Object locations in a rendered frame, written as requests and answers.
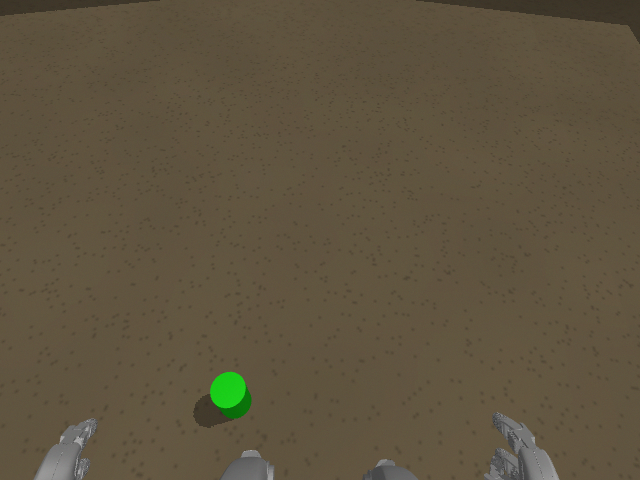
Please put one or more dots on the can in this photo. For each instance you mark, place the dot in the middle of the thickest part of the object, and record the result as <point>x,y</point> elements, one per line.
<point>231,395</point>

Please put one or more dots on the left robot hand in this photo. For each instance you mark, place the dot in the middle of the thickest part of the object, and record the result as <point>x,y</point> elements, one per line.
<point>62,462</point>

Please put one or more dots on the right robot hand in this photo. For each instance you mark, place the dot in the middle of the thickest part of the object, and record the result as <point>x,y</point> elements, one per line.
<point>533,463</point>

